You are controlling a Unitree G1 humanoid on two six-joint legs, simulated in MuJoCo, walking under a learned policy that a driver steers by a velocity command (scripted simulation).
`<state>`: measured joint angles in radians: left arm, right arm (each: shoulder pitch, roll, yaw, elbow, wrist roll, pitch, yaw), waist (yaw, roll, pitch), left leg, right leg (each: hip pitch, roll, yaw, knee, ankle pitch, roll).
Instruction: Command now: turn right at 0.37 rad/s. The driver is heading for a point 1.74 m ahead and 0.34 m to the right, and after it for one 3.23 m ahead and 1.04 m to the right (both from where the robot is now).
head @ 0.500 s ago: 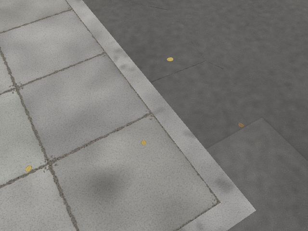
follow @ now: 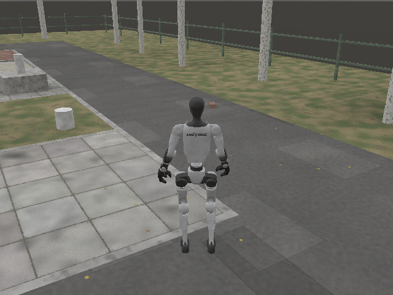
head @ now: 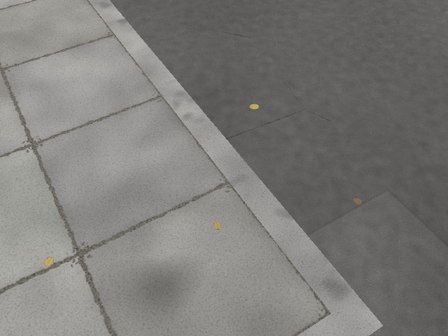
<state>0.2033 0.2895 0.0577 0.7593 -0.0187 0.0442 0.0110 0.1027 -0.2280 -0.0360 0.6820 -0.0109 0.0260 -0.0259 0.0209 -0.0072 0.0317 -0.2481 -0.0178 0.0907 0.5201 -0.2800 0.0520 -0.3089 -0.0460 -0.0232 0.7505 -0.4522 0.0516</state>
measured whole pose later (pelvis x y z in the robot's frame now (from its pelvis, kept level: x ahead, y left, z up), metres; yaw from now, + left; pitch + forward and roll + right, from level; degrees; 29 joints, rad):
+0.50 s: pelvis +0.00 +0.00 +0.00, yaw -18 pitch +2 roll +1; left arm 0.16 0.33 0.08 0.65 -0.02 0.05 0.02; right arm 0.10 -0.29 -0.08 0.69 0.01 -0.01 -0.01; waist 0.03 -0.01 0.05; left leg -0.31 -0.05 -0.08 0.56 -0.29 -0.07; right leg -0.28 0.08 0.21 0.54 -0.27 -0.02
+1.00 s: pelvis -0.01 -0.02 +0.00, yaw -26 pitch +0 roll +0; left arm 0.17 0.23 0.03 0.67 0.03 0.03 0.00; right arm 0.20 -0.27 -0.04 0.76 -0.02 0.00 -0.01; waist -0.04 0.04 0.03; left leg -0.22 0.06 0.00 0.50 -0.26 -0.05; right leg -0.21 0.03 0.02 0.51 -0.29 -0.02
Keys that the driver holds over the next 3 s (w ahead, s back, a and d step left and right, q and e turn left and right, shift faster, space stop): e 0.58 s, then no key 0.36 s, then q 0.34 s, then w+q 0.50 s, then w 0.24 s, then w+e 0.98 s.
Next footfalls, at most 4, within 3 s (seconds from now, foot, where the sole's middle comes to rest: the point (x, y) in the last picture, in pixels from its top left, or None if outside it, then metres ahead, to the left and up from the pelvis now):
0.06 right None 0.01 -0.12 -0.77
0.52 left None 0.08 0.10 -0.77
0.88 right None -0.04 -0.13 -0.77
1.38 left None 0.06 0.09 -0.77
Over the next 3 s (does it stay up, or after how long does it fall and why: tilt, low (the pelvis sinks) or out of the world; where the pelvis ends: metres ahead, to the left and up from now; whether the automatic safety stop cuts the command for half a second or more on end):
stays up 0.80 -0.09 0.00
